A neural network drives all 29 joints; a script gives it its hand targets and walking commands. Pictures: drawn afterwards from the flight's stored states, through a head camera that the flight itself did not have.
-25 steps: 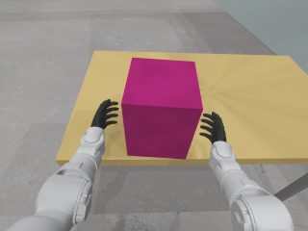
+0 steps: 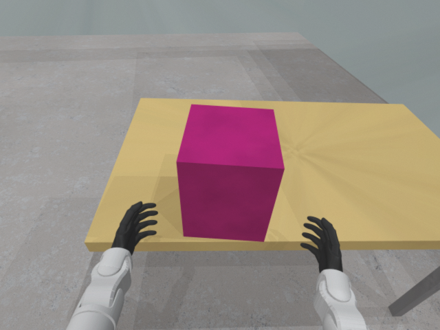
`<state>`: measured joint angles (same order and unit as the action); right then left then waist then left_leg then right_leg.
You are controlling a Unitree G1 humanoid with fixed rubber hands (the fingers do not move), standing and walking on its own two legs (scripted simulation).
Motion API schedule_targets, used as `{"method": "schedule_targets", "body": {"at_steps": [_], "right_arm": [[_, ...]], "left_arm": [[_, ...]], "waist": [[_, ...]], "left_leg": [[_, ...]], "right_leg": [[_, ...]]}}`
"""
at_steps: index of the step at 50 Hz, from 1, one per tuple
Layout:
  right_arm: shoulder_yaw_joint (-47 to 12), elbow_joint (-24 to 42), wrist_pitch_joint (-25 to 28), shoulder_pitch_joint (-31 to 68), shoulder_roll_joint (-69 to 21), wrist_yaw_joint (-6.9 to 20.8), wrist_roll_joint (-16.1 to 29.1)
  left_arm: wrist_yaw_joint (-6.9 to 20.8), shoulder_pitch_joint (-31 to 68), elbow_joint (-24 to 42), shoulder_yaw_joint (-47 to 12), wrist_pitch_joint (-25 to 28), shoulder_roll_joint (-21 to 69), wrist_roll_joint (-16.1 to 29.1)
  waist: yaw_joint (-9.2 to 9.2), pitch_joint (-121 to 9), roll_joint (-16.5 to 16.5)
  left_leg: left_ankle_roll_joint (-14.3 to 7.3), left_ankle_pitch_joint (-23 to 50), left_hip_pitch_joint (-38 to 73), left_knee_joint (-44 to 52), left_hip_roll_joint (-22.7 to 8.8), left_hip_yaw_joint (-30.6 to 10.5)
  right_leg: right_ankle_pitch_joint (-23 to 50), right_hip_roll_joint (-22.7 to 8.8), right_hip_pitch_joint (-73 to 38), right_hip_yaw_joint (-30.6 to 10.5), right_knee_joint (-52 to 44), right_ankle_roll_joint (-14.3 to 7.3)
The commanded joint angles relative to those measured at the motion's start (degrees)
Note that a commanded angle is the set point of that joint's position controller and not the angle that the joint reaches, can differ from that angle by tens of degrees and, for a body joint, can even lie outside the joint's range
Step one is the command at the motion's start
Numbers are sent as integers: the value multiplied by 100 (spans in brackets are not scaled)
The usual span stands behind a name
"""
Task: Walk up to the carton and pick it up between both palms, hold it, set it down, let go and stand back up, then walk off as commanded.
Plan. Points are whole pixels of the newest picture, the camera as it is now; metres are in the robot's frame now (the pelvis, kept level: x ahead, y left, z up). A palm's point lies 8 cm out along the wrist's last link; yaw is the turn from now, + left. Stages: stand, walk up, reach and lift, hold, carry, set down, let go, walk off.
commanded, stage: set down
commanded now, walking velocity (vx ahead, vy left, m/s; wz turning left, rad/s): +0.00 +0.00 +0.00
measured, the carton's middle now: (228, 173) +0.48 +0.01 +0.02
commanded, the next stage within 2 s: none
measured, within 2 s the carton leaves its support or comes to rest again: neither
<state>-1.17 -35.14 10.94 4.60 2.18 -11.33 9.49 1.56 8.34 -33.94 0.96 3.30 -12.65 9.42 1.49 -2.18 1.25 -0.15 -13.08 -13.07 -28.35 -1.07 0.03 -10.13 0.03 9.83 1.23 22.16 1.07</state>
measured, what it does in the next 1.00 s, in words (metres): stands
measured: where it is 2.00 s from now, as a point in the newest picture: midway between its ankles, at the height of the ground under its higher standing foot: outside the picture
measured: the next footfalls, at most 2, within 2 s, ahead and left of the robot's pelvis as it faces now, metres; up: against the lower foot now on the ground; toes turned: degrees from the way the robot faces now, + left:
none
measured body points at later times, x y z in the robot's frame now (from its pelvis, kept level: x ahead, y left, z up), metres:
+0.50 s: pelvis +0.02 -0.01 +0.00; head +0.00 +0.01 +0.45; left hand +0.25 +0.20 +0.02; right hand +0.21 -0.20 +0.01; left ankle +0.03 +0.10 -0.74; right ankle +0.02 -0.14 -0.74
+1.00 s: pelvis +0.02 -0.01 +0.00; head +0.02 +0.00 +0.45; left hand +0.23 +0.21 -0.01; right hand +0.21 -0.20 +0.01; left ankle +0.03 +0.10 -0.74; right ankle +0.02 -0.14 -0.74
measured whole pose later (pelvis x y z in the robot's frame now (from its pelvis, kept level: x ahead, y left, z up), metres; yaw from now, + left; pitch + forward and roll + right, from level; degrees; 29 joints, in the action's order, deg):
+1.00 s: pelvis +0.02 -0.01 +0.00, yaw -1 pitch -3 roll -1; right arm -1.5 -3.0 -0.8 -21.6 2.2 -5.7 9.5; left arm 0.8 -17.7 -4.7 0.3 -7.6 -15.7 11.8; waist 0.2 1.9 1.2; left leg -0.1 -13.0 -7.6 -23.7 -1.1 0.7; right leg -11.5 0.0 6.0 0.6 20.5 0.3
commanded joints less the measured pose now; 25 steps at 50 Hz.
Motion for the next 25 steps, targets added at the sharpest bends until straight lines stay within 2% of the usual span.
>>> {"method": "schedule_targets", "body": {"at_steps": [1, 2, 3, 4, 5, 6, 7, 8, 9, 10, 11, 12, 13, 14, 15, 16, 18, 19, 20, 21, 22, 23, 24, 25], "right_arm": [[63, 2487, -338, 1705, 520, 177, 110], [130, 2660, -432, 2289, 514, 245, 78], [249, 2625, -502, 2025, 600, 281, 82], [370, 2688, -480, 1522, 554, 301, 104], [368, 2789, -577, 1800, 545, 306, 66], [351, 2703, -651, 1704, 529, 315, 68], [355, 2807, -683, 1251, 499, 304, 98], [349, 2896, -674, 675, 421, 257, 152], [258, 2670, -788, 699, 312, 217, 96], [54, 2701, -848, 301, 225, 167, 121], [140, 2912, -835, 219, 265, 121, 122], [38, 2898, -814, -478, 354, 108, 208], [106, 3202, -893, 570, 375, 89, 144], [-126, 3296, -802, -1264, 383, 54, 214], [-113, 3669, -774, -701, 447, 30, 199], [-201, 3667, -708, -1203, 434, 35, 218], [-391, 4190, -717, -974, 490, 83, 271], [-357, 4282, -703, -1410, 576, 166, 274], [-328, 4355, -661, -1681, 605, 205, 258], [-344, 4577, -640, -1600, 478, 221, 198], [-388, 4513, -680, -1884, 550, 260, 193], [-333, 4845, -627, -1839, 489, 254, 200], [-429, 4953, -651, -1986, 434, 263, 124], [-380, 5244, -589, -1818, 352, 267, 169]], "left_arm": [[-140, 1936, 1955, -103, 161, -892, 460], [-221, 2535, 1899, -179, 181, -910, 569], [-324, 2382, 2162, -208, 262, -1083, 717], [-388, 1866, 2452, -343, 261, -954, 738], [-389, 2105, 2287, -392, 189, -1065, 862], [-396, 2095, 2056, -243, 120, -1117, 791], [-387, 1667, 2181, -303, 57, -1031, 833], [-364, 981, 2342, -136, -73, -1052, 692], [-277, 1081, 1924, -101, -209, -998, 665], [-202, 641, 1942, 28, -352, -994, 597], [-146, 492, 2182, 39, -449, -944, 522], [-89, -311, 2524, 104, -602, -825, 413], [-57, 789, 2477, 273, -647, -1062, 474], [-15, -1105, 2915, 320, -762, -732, 211], [23, -443, 3259, 437, -772, -921, 194], [69, -1074, 3522, 426, -834, -713, 86], [65, -824, 3909, 505, -854, -843, 20], [21, -1317, 4133, 428, -875, -756, -11], [21, -1545, 4361, 408, -805, -762, -59], [27, -1346, 4408, 547, -759, -976, -77], [36, -1677, 4273, 442, -792, -891, -107], [24, -1577, 4533, 453, -726, -1037, -12], [33, -1821, 4454, 483, -742, -1133, 14], [-6, -1582, 4705, 480, -625, -1270, 119]], "waist": [[-419, -512, -577], [-472, -656, -630], [-421, -859, -707], [-351, -947, -787], [-303, -941, -636], [-330, -939, -764], [-316, -875, -633], [-385, -799, -608], [-351, -560, -471], [-389, -380, -279], [-421, -477, -288], [-413, -379, -361], [-455, -638, -306], [-517, -256, -209], [-510, -791, -310], [-516, -567, -328], [-642, -628, -468], [-639, -397, -567], [-648, -333, -512], [-687, -271, -529], [-686, -30, -683], [-673, -127, -579], [-715, 5, -361], [-751, -74, -483]], "left_leg": [[225, -681, -8, 1159, -24, 56], [171, -1165, -390, 1215, -100, -46], [204, -1446, -360, 1286, -198, -134], [234, -1405, -181, 1354, -268, -201], [204, -1483, -352, 1287, -245, -188], [213, -1415, -351, 1328, -231, -114], [229, -1211, -133, 1294, -195, -108], [262, -882, 124, 1304, -171, -53], [212, -859, 151, 1232, -85, 15], [179, -432, 286, 1173, 8, 185], [205, -173, 408, 1128, 39, 242], [230, 354, 788, 1133, 6, 203], [186, 454, 447, 986, 108, 354], [206, 1247, 1014, 1020, 106, 302], [211, 1675, 1070, 871, 123, 359], [239, 2034, 1252, 859, 102, 307], [279, 2408, 1248, 800, 145, 391], [295, 2472, 1279, 838, 101, 312], [334, 2623, 1319, 826, 78, 284], [319, 2414, 1162, 872, 85, 303], [326, 2232, 1119, 955, 95, 302], [311, 2204, 1064, 922, 129, 328], [244, 1905, 959, 904, 148, 341], [232, 1739, 848, 908, 123, 314]], "right_leg": [[-766, 201, -497, 6, -277, -245], [-990, 210, -475, -2, -107, -244], [-846, 232, -543, 38, 31, -221], [-603, 257, -637, 65, 23, -233], [-706, 212, -627, -12, 21, -215], [-723, 177, -596, -52, 13, -211], [-621, 177, -614, -53, -64, -235], [-450, 163, -758, -95, -167, -228], [-642, 96, -609, -185, -314, -209], [-542, 21, -633, -236, -450, -220], [-439, 31, -696, -248, -459, -226], [35, 73, -860, -195, -488, -255], [-189, 66, -768, -243, -479, -235], [564, 141, -1125, -157, -544, -228], [752, 165, -1048, -157, -480, -217], [1071, 210, -1138, -151, -508, -209], [1081, 229, -951, -152, -507, -223], [1099, 217, -880, -98, -513, -256], [1139, 237, -963, -81, -554, -274], [884, 205, -903, -89, -590, -265], [684, 193, -787, -108, -631, -311], [701, 157, -792, -132, -632, -287], [523, 108, -719, -162, -648, -262], [369, 72, -680, -189, -630, -301]]}}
